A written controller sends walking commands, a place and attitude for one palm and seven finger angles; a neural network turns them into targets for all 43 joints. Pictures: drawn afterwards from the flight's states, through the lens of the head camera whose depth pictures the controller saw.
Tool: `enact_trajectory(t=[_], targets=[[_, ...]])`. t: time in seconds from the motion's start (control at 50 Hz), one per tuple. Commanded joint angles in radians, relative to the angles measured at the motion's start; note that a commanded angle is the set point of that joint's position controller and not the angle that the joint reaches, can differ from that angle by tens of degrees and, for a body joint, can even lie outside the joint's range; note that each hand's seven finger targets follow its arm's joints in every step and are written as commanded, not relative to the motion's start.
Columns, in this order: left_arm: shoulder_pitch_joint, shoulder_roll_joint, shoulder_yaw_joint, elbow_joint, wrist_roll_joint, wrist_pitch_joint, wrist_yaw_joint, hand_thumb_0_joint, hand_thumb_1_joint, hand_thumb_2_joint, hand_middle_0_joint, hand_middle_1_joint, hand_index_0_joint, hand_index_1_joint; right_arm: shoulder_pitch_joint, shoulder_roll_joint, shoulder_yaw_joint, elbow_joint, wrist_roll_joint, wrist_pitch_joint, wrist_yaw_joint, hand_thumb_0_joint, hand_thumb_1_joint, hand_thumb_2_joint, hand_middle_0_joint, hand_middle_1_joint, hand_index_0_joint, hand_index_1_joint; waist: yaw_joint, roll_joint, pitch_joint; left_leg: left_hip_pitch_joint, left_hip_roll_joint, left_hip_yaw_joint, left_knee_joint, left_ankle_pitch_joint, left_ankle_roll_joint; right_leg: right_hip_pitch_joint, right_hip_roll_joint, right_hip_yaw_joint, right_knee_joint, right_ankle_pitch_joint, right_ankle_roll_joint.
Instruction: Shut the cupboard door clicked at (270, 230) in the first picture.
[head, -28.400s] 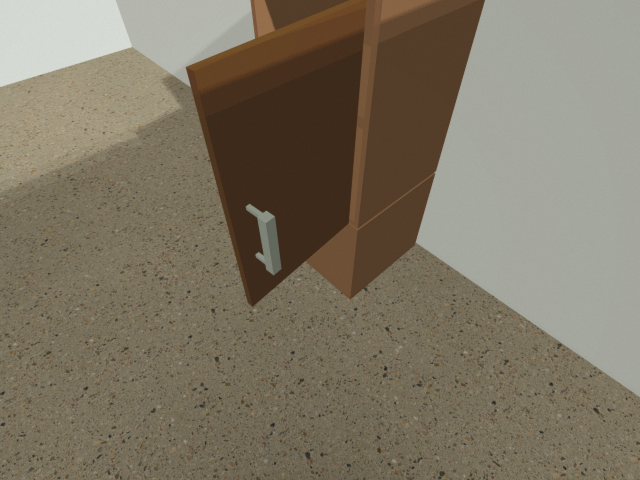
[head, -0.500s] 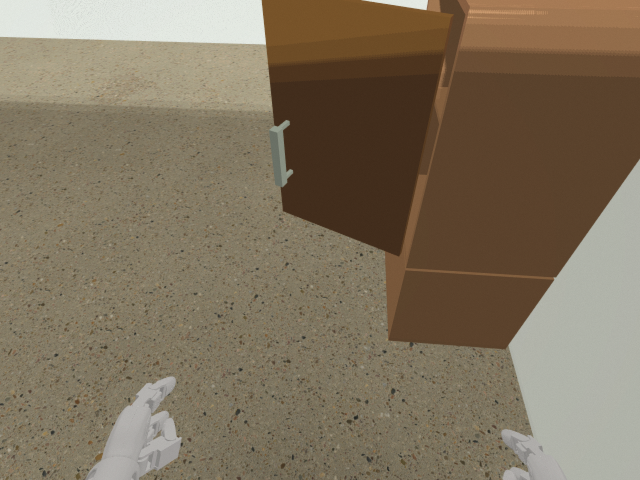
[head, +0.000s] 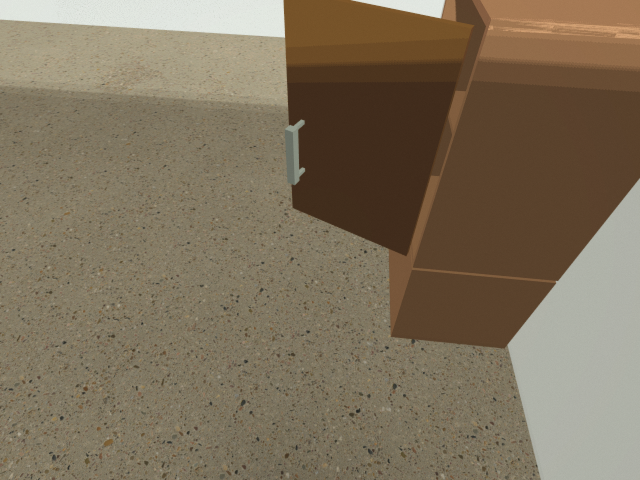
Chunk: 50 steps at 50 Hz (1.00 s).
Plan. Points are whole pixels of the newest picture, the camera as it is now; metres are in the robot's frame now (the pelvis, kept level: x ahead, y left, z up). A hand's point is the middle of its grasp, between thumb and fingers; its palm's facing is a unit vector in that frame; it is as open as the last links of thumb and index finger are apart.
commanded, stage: let the arm hang, fingers relaxed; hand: left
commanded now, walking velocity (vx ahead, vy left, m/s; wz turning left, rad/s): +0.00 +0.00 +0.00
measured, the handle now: (297, 152) +0.89 +0.11 -0.11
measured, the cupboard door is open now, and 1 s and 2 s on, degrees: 66 66 66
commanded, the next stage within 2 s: look to check the result in 0.44 s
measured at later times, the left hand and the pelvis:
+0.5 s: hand out of the picture -0.03 +0.17 -0.18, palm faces +0.02 -0.98 -0.18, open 7.3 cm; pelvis +0.00 +0.00 +0.00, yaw -1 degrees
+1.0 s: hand out of the picture -0.01 +0.17 -0.18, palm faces +0.01 -0.98 -0.20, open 7.3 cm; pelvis +0.01 -0.01 +0.00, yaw -1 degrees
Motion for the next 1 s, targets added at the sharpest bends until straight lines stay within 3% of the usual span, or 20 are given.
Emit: enact_trajectory(t=[0.0,0.18,0.26,0.48,0.66,0.78,0.98], targets=[[0.047,0.086,0.013,-0.008,-0.001,-0.023,0.008,0.000,0.900,0.900,-0.200,-0.300,-0.200,-0.300,0.024,-0.127,-0.030,-0.014,0.006,-0.028,-0.010,0.000,-0.900,-0.900,0.200,0.300,0.200,0.300,-0.004,-0.004,0.050,0.088,0.095,-0.140,-0.137,-0.173,-0.006,-0.177,-0.068,0.081,-0.129,-0.040,-0.053],[0.071,0.067,0.014,0.030,0.001,-0.024,0.015,0.000,0.900,0.900,-0.200,-0.300,-0.200,-0.300,0.048,-0.107,-0.032,0.024,0.008,-0.030,-0.014,0.000,-0.900,-0.900,0.200,0.300,0.200,0.300,-0.002,0.012,0.087,0.075,0.091,-0.135,-0.162,-0.195,-0.007,-0.182,-0.063,0.079,-0.129,-0.037,-0.050],[0.076,0.048,0.014,0.037,0.002,-0.019,0.016,0.000,0.900,0.900,-0.200,-0.300,-0.200,-0.300,0.052,-0.098,-0.033,0.027,0.004,-0.027,-0.015,0.000,-0.900,-0.900,0.200,0.300,0.200,0.300,-0.002,0.038,0.105,0.049,0.091,-0.145,-0.191,-0.266,-0.009,-0.192,-0.054,0.080,-0.121,-0.057,-0.045],[0.068,0.051,0.017,0.030,0.002,-0.030,0.019,0.000,0.900,0.900,-0.200,-0.300,-0.200,-0.300,0.068,-0.085,-0.034,0.026,0.008,-0.029,-0.013,0.000,-0.900,-0.900,0.200,0.300,0.200,0.300,-0.010,-0.019,0.070,0.106,0.082,-0.114,-0.124,-0.128,-0.009,-0.205,-0.070,0.088,-0.138,-0.029,-0.052],[0.058,0.045,0.016,0.034,0.000,-0.028,0.020,0.000,0.900,0.900,-0.200,-0.300,-0.200,-0.300,0.052,-0.084,-0.033,0.034,0.006,-0.029,-0.015,0.000,-0.900,-0.900,0.200,0.300,0.200,0.300,-0.010,0.013,0.085,0.100,0.088,-0.120,-0.133,-0.137,-0.009,-0.196,-0.066,0.089,-0.131,-0.010,-0.050],[0.050,0.060,0.019,0.033,0.000,-0.034,0.021,0.000,0.900,0.900,-0.200,-0.300,-0.200,-0.300,0.048,-0.097,-0.033,0.030,0.009,-0.035,-0.015,0.000,-0.900,-0.900,0.200,0.300,0.200,0.300,-0.008,-0.021,0.051,0.133,0.095,-0.110,-0.106,-0.043,-0.004,-0.170,-0.072,0.091,-0.136,0.040,-0.051],[0.027,0.070,0.019,0.031,0.000,-0.036,0.023,0.000,0.900,0.900,-0.200,-0.300,-0.200,-0.300,0.024,-0.104,-0.028,0.033,0.009,-0.037,-0.016,0.000,-0.900,-0.900,0.200,0.300,0.200,0.300,-0.006,-0.005,0.059,0.139,0.098,-0.102,-0.083,0.043,-0.006,-0.143,-0.079,0.091,-0.148,0.098,-0.049]])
